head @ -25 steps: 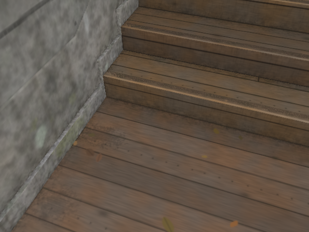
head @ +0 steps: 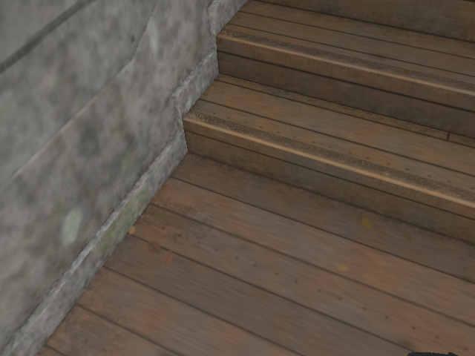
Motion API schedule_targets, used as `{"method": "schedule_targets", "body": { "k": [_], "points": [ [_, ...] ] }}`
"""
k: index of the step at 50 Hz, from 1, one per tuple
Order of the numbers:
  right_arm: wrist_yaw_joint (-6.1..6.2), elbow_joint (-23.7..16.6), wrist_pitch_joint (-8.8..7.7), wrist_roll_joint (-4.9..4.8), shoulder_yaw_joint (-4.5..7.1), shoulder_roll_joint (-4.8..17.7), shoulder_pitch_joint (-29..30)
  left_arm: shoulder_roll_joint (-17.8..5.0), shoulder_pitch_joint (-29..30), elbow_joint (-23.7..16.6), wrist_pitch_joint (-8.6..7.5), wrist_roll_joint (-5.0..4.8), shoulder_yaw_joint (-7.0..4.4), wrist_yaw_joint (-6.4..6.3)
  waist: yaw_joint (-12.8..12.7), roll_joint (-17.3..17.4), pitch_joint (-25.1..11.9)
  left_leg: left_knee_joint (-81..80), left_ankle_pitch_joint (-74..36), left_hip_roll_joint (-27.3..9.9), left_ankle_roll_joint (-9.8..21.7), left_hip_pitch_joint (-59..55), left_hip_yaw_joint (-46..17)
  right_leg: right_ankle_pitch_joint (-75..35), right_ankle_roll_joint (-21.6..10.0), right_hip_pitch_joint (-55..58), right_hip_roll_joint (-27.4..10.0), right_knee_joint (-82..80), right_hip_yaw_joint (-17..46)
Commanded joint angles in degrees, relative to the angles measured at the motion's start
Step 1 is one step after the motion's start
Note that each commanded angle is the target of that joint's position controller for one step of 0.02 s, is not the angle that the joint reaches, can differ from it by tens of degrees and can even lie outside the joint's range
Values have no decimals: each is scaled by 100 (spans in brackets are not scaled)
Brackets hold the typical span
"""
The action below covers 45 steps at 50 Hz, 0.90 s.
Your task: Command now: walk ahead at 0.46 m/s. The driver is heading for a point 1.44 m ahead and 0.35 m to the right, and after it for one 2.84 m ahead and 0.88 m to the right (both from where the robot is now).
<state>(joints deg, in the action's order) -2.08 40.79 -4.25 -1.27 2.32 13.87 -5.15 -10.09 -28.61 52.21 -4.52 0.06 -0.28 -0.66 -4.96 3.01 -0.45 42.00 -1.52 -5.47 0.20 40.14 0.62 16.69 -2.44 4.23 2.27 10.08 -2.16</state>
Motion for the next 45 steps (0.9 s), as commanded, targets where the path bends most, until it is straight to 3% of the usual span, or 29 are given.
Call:
{"method": "schedule_targets", "body": {
  "k": [1, 4, 5, 6, 7, 8, 9, 10, 11, 12, 14, 15, 18, 22, 26, 28, 29, 31, 32, 33, 34, 35, 36, 37, 38, 39, 40, 42, 45],
  "points": [
    [-97, -693, -115, -44, -7, 201, 1049, -1155, -179, -181, -41, -99, -287, -44, 26, -750, 817, -766, -142, 219, 120, -63, 112, -2156, -811, -343, -1519, -370, 628],
    [-131, -705, -156, -20, 89, 474, 765, -1261, -42, -173, 21, -77, -351, -29, 341, -916, 496, -1110, 316, 459, 447, -714, 200, -4018, -693, 238, -1672, 299, 550],
    [-101, -604, -153, -35, 164, 619, 405, -1298, 24, -185, 61, -67, -375, -24, 560, -1050, 172, -1098, 564, 638, 589, -1236, 337, -5073, -648, 373, -1668, 850, 508],
    [-47, -352, -146, -48, 290, 868, -509, -1322, 187, -225, 118, -28, -377, -26, 1053, -1036, -390, -1282, 481, 821, 770, -2397, 476, -5669, -506, 190, -1440, 1940, 298],
    [45, -113, -122, 0, 400, 1183, -1631, -1263, 322, -400, 116, 39, -325, -39, 1512, -905, -1173, -1057, 614, 171, 1036, -4394, -234, -4532, -333, -1118, -1208, 3513, 263],
    [78, 2, -143, 204, 522, 1786, -2222, -382, -454, -554, -16, 43, -74, 38, 1106, 743, -2207, -1373, 2081, -1532, 2018, -6687, -3216, -726, 66, -3566, -110, 5954, 284],
    [106, 36, -123, 230, 388, 1266, -2203, -676, -250, -435, -206, -107, -126, 65, 1252, 1014, -2540, -2593, 2685, -1793, 2114, -6652, -4852, 1414, 16, -4338, 164, 6838, 1177],
    [162, 40, -97, 155, 296, 1004, -1706, -1168, 489, -707, -306, -291, -263, 103, 1131, 756, -1288, -2715, 2817, -1534, 1719, -5817, -3839, 1055, -28, -4995, -252, 7023, 1061],
    [191, -33, -74, 137, 231, 818, -1274, -1234, 939, -812, -338, -276, -252, 102, 963, 201, -715, -2800, 2322, -1344, 1537, -4809, -2928, 524, -74, -4886, -608, 6791, 790],
    [174, -51, -87, 162, 180, 674, -930, -1159, 1097, -827, -312, -157, -254, 83, 731, -247, -310, -2978, 1637, -1091, 1438, -3893, -2318, 133, -35, -4615, -837, 6478, 659],
    [149, 40, -143, 190, 140, 563, -685, -942, 693, -737, -142, -113, -265, 67, 338, 100, -153, -3317, 1036, -676, 1334, -2946, -1559, -180, 77, -3901, -1122, 6081, 724],
    [127, 103, -173, 132, 142, 581, -679, -849, 599, -743, -62, -91, -253, 66, 243, 108, -123, -3405, 794, -633, 1390, -2720, -1342, -210, 152, -3819, -1145, 6022, 660],
    [100, 324, -208, 170, 172, 812, -838, -951, 1086, -1013, 61, 26, -295, -2, 218, -20, 241, -3606, 270, -519, 1469, -2263, -825, -781, 392, -4205, -1234, 5547, 569],
    [151, 421, -190, 174, 190, 996, -1059, -872, 1852, -1277, 41, 5, -260, 57, 532, -55, 194, -3457, -414, -341, 1239, -2720, -157, -2100, 382, -4132, -1037, 3795, 375],
    [160, 576, -123, 161, 232, 1215, -1388, -854, 2642, -1605, 31, -96, -225, 229, 936, -69, 340, -3335, 9, -692, 1120, -3606, -42, -2174, 199, -4306, -814, 2756, 322],
    [172, 646, -60, 129, 263, 1270, -1451, -919, 2833, -1790, 44, -103, -244, 318, 976, -38, 410, -3135, -75, -929, 1039, -4149, -41, -1757, 43, -4546, -747, 2522, 382],
    [210, 695, -19, 130, 257, 1279, -1500, -981, 2939, -1916, 40, -63, -252, 377, 950, -71, 438, -3018, -319, -1071, 991, -4353, -92, -1416, -40, -4557, -679, 2459, 333],
    [267, 625, 75, 108, 297, 1399, -1231, -1146, 2490, -1920, 9, -58, -339, 442, 675, 102, 183, -2329, -1816, -983, 780, -4603, 198, -874, -215, -4019, -421, 2325, 74],
    [301, 564, 135, 106, 309, 1468, -1092, -1279, 1927, -1821, 3, -52, -433, 448, 346, 111, -181, -1534, -2720, -833, 655, -4508, 414, -855, -331, -3199, -162, 2166, -151],
    [352, 500, 193, 138, 255, 1324, -1103, -1598, 938, -1542, -1, -60, -609, 403, -74, -44, -707, -254, -2965, -557, 477, -4046, 693, -1074, -498, -1855, 73, 2050, -167],
    [385, 282, 121, 229, 91, 957, -1347, -2087, 199, -1479, 39, -85, -743, 307, -251, -973, -1343, 1746, -1098, -183, 229, -2255, 825, -868, -1033, 58, -1025, 2008, 1687],
    [257, 106, -89, 316, -102, 433, -1690, -2393, 237, -1549, -23, -74, -758, 320, 222, -2122, -1892, 3329, 3350, 1005, -1, -50, 29, 28, -1995, 1636, -2025, 1140, 4821],
    [161, 101, -311, 86, 29, 1045, -1171, -1765, 245, -1624, -36, -96, -600, 250, -95, -1408, -1810, 3746, 3175, 653, 77, 562, -780, 418, -1776, 1679, -1982, 785, 4831],
    [105, -7, -416, -12, 45, 1165, -792, -1652, 570, -1675, -69, -51, -564, 209, -14, -1018, -1090, 3580, 2531, 429, 179, 718, -714, 24, -1553, 918, -1822, 720, 4037],
    [141, -30, -445, 71, 16, 1084, -632, -1617, 954, -1774, -62, -33, -548, 197, 191, -339, -739, 3204, 2126, 174, 177, 472, -646, -659, -1418, 114, -1633, 711, 3432],
    [183, -7, -421, 150, 55, 1055, -606, -1496, 1206, -1829, -49, -57, -509, 211, 414, -175, -511, 2749, 1918, 31, 142, 94, -650, -1343, -1350, -547, -1453, 587, 2991],
    [197, -15, -379, 141, 83, 1096, -676, -1390, 1350, -1899, -41, -10, -460, 206, 563, -355, -443, 2544, 1903, -56, 93, -253, -677, -1772, -1355, -912, -1331, 480, 2794],
    [192, -59, -273, 205, 69, 943, -728, -1377, 1406, -1890, -68, -66, -466, 180, 682, -489, -356, 2119, 1814, -45, -95, -433, -555, -2209, -1446, -1307, -1159, 330, 2410],
    [212, -224, -205, 295, 30, 815, -252, -1611, 1248, -1780, -47, -109, -538, 79, 582, -547, -107, 947, 1145, 124, -362, -494, -380, -2580, -1362, -1725, -911, 302, 1906]
  ]
}}
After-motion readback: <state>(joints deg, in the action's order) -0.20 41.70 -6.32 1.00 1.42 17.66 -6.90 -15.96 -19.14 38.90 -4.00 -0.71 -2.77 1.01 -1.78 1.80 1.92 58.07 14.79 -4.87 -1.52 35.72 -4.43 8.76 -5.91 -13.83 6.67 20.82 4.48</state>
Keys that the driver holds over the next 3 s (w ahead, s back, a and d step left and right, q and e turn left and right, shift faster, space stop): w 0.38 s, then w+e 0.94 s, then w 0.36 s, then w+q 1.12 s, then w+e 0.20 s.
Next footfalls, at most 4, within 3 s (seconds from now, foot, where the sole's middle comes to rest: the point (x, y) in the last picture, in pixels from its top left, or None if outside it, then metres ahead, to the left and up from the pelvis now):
0.14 left None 0.28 0.13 -0.78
0.66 right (321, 332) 0.57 -0.11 -0.78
1.14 left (280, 240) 0.87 0.00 -0.78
1.64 right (377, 239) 0.89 -0.31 -0.78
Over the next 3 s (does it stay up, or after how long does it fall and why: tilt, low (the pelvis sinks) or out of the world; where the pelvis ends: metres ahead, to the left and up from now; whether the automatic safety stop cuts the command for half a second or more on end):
stays up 1.42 -0.42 0.32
